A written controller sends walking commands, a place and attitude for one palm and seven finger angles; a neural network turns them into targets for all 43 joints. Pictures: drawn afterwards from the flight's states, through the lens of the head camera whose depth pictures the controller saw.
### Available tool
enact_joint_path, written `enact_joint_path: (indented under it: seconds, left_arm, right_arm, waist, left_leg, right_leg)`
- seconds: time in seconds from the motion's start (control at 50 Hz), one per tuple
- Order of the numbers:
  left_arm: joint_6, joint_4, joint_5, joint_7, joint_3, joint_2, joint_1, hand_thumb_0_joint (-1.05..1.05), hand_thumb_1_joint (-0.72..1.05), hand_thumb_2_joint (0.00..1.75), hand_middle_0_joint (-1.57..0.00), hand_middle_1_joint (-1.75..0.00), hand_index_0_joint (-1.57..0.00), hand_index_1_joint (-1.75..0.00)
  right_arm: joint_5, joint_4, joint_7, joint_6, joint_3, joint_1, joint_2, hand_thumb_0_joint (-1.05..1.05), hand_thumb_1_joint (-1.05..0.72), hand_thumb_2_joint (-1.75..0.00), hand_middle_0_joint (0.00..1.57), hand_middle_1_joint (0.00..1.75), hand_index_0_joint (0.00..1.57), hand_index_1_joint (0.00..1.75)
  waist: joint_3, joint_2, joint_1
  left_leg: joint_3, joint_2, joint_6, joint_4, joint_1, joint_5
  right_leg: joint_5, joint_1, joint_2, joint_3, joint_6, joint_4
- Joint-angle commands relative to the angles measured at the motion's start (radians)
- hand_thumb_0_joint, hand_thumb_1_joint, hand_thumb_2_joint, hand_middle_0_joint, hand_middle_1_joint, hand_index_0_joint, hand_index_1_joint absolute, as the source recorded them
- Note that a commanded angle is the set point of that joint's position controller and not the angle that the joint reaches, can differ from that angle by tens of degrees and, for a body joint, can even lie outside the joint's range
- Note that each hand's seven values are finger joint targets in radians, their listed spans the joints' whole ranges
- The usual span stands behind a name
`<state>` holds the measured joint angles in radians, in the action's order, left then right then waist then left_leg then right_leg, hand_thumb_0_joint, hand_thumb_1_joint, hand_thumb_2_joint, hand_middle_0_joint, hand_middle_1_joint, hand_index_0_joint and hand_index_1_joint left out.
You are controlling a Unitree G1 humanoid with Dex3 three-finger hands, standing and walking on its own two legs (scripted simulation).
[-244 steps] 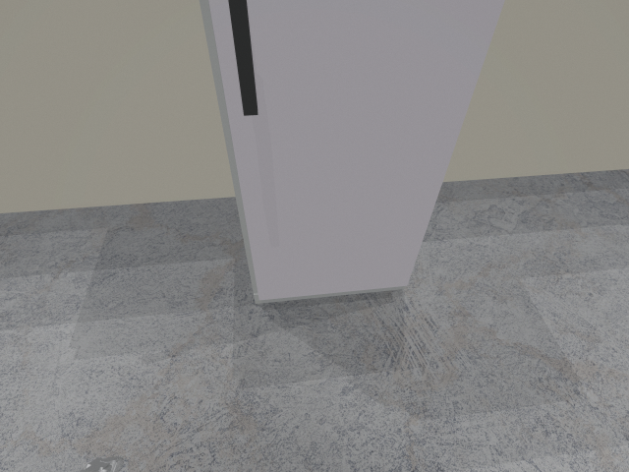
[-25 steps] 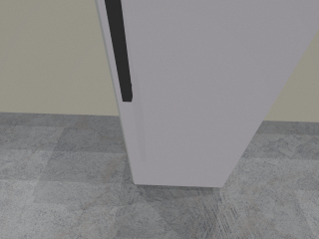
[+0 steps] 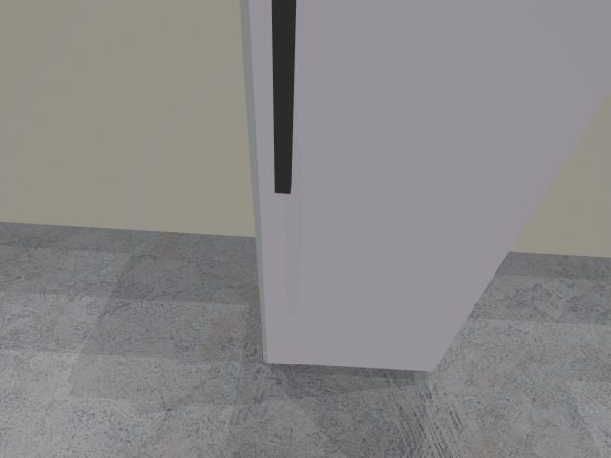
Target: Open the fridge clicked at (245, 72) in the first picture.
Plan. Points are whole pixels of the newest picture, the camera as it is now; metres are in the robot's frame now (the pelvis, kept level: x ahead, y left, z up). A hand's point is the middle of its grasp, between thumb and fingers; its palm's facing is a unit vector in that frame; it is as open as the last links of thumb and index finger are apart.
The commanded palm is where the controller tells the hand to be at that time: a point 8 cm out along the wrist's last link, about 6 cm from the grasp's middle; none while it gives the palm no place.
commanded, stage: look again from close up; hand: left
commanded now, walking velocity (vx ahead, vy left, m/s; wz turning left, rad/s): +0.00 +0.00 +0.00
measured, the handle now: (285, 79) +0.55 +0.07 +0.27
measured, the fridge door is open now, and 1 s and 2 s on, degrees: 0 0 0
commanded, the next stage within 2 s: none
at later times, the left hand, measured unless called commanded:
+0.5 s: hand out of the picture -0.07 +0.23 -0.17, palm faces +0.00 -0.97 -0.25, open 7.4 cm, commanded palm none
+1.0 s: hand out of the picture -0.09 +0.18 -0.17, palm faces +0.06 -0.98 -0.18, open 7.4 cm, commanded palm none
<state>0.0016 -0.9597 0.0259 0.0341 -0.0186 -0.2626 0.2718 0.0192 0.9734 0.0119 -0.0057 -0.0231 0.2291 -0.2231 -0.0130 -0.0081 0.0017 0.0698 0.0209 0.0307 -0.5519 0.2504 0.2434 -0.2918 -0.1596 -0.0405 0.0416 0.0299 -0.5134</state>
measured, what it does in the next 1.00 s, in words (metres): shifts its weight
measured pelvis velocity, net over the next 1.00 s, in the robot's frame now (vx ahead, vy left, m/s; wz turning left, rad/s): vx -0.05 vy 0.02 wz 0.03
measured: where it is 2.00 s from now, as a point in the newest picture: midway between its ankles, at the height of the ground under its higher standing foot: outside the picture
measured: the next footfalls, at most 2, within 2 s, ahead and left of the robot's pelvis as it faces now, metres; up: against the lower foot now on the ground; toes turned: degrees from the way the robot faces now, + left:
none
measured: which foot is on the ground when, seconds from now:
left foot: down 0.00-1.00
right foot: down 0.00-1.00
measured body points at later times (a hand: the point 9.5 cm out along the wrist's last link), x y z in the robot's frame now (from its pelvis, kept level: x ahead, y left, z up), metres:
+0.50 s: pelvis -0.04 +0.03 +0.00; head -0.05 +0.04 +0.45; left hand -0.07 +0.28 -0.15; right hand -0.01 -0.24 -0.14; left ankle +0.04 +0.10 -0.73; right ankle -0.01 -0.14 -0.73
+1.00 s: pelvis -0.05 +0.02 +0.00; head -0.06 +0.02 +0.45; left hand -0.09 +0.23 -0.16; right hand -0.04 -0.21 -0.15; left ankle +0.04 +0.10 -0.73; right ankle -0.01 -0.14 -0.73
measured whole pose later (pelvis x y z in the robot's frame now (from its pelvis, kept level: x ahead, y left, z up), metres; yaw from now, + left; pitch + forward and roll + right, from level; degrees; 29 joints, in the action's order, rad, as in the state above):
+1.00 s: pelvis -0.05 +0.02 +0.00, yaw +2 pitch -2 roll -1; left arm 0.00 -1.06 0.03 0.04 0.00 -0.14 0.41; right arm 0.01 1.08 0.00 0.02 -0.03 0.30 -0.15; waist 0.00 0.00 0.00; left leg 0.06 -0.02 0.05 -0.46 0.31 0.13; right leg -0.20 -0.24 -0.04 0.00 0.04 -0.47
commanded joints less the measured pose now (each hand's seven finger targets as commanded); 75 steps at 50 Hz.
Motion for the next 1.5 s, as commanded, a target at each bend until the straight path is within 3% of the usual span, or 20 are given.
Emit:
enact_joint_path:
  seconds: [0.0,0.12,0.18,0.3,0.38,0.4,0.5,0.6,0.68,0.74,0.84,0.94,0.98,1.1,1.2,1.48]
  left_arm:
    - [-0.011,0.06,0.002,-0.005,-0.019,-0.133,0.024,0.0,0.9,0.9,-0.2,-0.3,-0.2,-0.3]
    - [-0.007,0.043,0.005,-0.011,-0.017,-0.146,0.036,0.0,0.9,0.9,-0.2,-0.3,-0.2,-0.3]
    - [-0.006,0.025,0.005,-0.012,-0.014,-0.147,0.056,0.0,0.9,0.9,-0.2,-0.3,-0.2,-0.3]
    - [-0.009,-0.009,0.007,-0.008,-0.01,-0.139,0.094,0.0,0.9,0.9,-0.2,-0.3,-0.2,-0.3]
    - [-0.009,-0.034,0.006,-0.006,-0.007,-0.122,0.127,0.0,0.9,0.9,-0.2,-0.3,-0.2,-0.3]
    - [-0.011,-0.04,0.006,-0.005,-0.007,-0.118,0.14,0.0,0.9,0.9,-0.2,-0.3,-0.2,-0.3]
    - [-0.009,-0.067,0.007,-0.001,-0.003,-0.092,0.171,0.0,0.9,0.9,-0.2,-0.3,-0.2,-0.3]
    - [-0.012,-0.08,0.005,0.004,-0.004,-0.064,0.191,0.0,0.9,0.9,-0.2,-0.3,-0.2,-0.3]
    - [-0.008,-0.09,0.007,0.004,-0.004,-0.038,0.211,0.0,0.9,0.9,-0.2,-0.3,-0.2,-0.3]
    - [-0.013,-0.09,0.004,0.006,-0.003,-0.024,0.213,0.0,0.9,0.9,-0.2,-0.3,-0.2,-0.3]
    - [-0.007,-0.091,0.008,0.008,-0.005,0.004,0.235,0.0,0.9,0.9,-0.2,-0.3,-0.2,-0.3]
    - [-0.014,-0.086,0.005,0.01,-0.007,0.019,0.241,0.0,0.9,0.9,-0.2,-0.3,-0.2,-0.3]
    - [-0.012,-0.083,0.005,0.01,-0.008,0.021,0.234,0.0,0.9,0.9,-0.2,-0.3,-0.2,-0.3]
    - [-0.011,-0.088,0.007,0.011,-0.01,0.038,0.255,0.0,0.9,0.9,-0.2,-0.3,-0.2,-0.3]
    - [-0.013,-0.089,0.006,0.011,-0.011,0.043,0.259,0.0,0.9,0.9,-0.2,-0.3,-0.2,-0.3]
    - [-0.013,-0.097,0.005,0.009,-0.013,0.047,0.258,0.0,0.9,0.9,-0.2,-0.3,-0.2,-0.3]
  right_arm:
    - [0.004,-0.076,0.003,-0.02,-0.036,-0.009,-0.187,0.0,-0.9,-0.9,0.2,0.3,0.2,0.3]
    - [0.003,-0.07,-0.004,-0.017,-0.039,-0.021,-0.218,0.0,-0.9,-0.9,0.2,0.3,0.2,0.3]
    - [0.001,-0.06,-0.005,-0.012,-0.04,-0.019,-0.224,0.0,-0.9,-0.9,0.2,0.3,0.2,0.3]
    - [-0.003,-0.022,-0.007,-0.007,-0.038,0.008,-0.211,0.0,-0.9,-0.9,0.2,0.3,0.2,0.3]
    - [-0.006,0.002,-0.005,-0.005,-0.039,0.018,-0.201,0.0,-0.9,-0.9,0.2,0.3,0.2,0.3]
    - [-0.006,0.007,-0.005,-0.004,-0.036,0.025,-0.19,0.0,-0.9,-0.9,0.2,0.3,0.2,0.3]
    - [-0.007,0.032,-0.003,0.005,-0.034,0.045,-0.161,0.0,-0.9,-0.9,0.2,0.3,0.2,0.3]
    - [-0.008,0.05,-0.001,0.006,-0.033,0.073,-0.128,0.0,-0.9,-0.9,0.2,0.3,0.2,0.3]
    - [-0.006,0.057,0.0,0.013,-0.033,0.079,-0.105,0.0,-0.9,-0.9,0.2,0.3,0.2,0.3]
    - [-0.007,0.062,0.002,0.008,-0.03,0.093,-0.083,0.0,-0.9,-0.9,0.2,0.3,0.2,0.3]
    - [-0.005,0.064,0.003,0.012,-0.031,0.1,-0.064,0.0,-0.9,-0.9,0.2,0.3,0.2,0.3]
    - [-0.007,0.066,0.004,0.009,-0.028,0.114,-0.037,0.0,-0.9,-0.9,0.2,0.3,0.2,0.3]
    - [-0.006,0.068,0.003,0.011,-0.028,0.122,-0.035,0.0,-0.9,-0.9,0.2,0.3,0.2,0.3]
    - [-0.005,0.069,0.005,0.01,-0.028,0.132,-0.031,0.0,-0.9,-0.9,0.2,0.3,0.2,0.3]
    - [-0.005,0.067,0.005,0.012,-0.028,0.134,-0.023,0.0,-0.9,-0.9,0.2,0.3,0.2,0.3]
    - [-0.005,0.073,0.006,0.012,-0.03,0.13,-0.027,0.0,-0.9,-0.9,0.2,0.3,0.2,0.3]
  waist:
    - [0.095,0.068,-0.008]
    - [0.07,0.077,-0.013]
    - [0.079,0.047,-0.011]
    - [0.084,0.027,-0.007]
    - [0.08,0.055,-0.007]
    - [0.074,0.033,-0.009]
    - [0.118,0.023,-0.005]
    - [0.095,0.015,0.001]
    - [0.135,0.007,0.0]
    - [0.109,0.002,0.003]
    - [0.131,0.032,-0.005]
    - [0.118,-0.007,-0.002]
    - [0.126,0.004,0.002]
    - [0.12,0.046,-0.006]
    - [0.129,-0.005,-0.005]
    - [0.123,0.019,-0.003]
  left_leg:
    - [-0.176,0.101,0.026,0.241,0.088,0.133]
    - [-0.214,0.116,0.023,0.327,0.098,0.262]
    - [-0.211,0.117,0.019,0.337,0.101,0.287]
    - [-0.203,0.109,0.014,0.329,0.083,0.269]
    - [-0.202,0.105,0.01,0.331,0.075,0.272]
    - [-0.201,0.103,0.012,0.321,0.069,0.252]
    - [-0.19,0.088,0.005,0.307,0.088,0.273]
    - [-0.182,0.08,0.0,0.283,0.061,0.234]
    - [-0.174,0.067,-0.007,0.272,0.094,0.267]
    - [-0.164,0.063,-0.008,0.246,0.067,0.202]
    - [-0.186,0.073,-0.006,0.284,0.116,0.288]
    - [-0.167,0.058,-0.007,0.241,0.089,0.201]
    - [-0.171,0.059,-0.01,0.246,0.089,0.236]
    - [-0.191,0.072,-0.006,0.279,0.111,0.256]
    - [-0.183,0.061,-0.007,0.258,0.105,0.229]
    - [-0.192,0.066,-0.009,0.274,0.094,0.259]
  right_leg:
    - [-0.003,-0.059,-0.039,-0.054,-0.056,0.102]
    - [-0.019,-0.039,-0.036,-0.039,-0.048,0.096]
    - [-0.029,-0.046,-0.04,-0.04,-0.047,0.107]
    - [-0.042,-0.063,-0.05,-0.054,-0.047,0.134]
    - [-0.047,-0.071,-0.049,-0.057,-0.047,0.136]
    - [-0.038,-0.068,-0.051,-0.06,-0.049,0.141]
    - [-0.108,-0.112,-0.053,-0.076,-0.047,0.166]
    - [-0.114,-0.131,-0.054,-0.092,-0.05,0.171]
    - [-0.181,-0.169,-0.051,-0.105,-0.047,0.185]
    - [-0.136,-0.162,-0.054,-0.112,-0.051,0.179]
    - [-0.16,-0.162,-0.035,-0.096,-0.044,0.154]
    - [-0.13,-0.167,-0.047,-0.12,-0.051,0.171]
    - [-0.177,-0.19,-0.045,-0.118,-0.048,0.178]
    - [-0.119,-0.158,-0.026,-0.099,-0.047,0.142]
    - [-0.142,-0.173,-0.035,-0.118,-0.052,0.167]
    - [-0.149,-0.177,-0.024,-0.118,-0.05,0.157]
